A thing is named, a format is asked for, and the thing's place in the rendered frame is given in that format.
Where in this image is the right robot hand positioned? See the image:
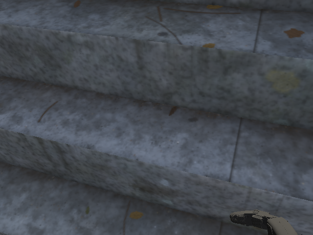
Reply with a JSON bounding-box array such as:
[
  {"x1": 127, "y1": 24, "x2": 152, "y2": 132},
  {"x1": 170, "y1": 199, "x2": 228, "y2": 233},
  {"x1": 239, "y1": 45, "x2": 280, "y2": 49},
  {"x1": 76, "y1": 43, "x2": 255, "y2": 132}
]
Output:
[{"x1": 230, "y1": 210, "x2": 302, "y2": 235}]

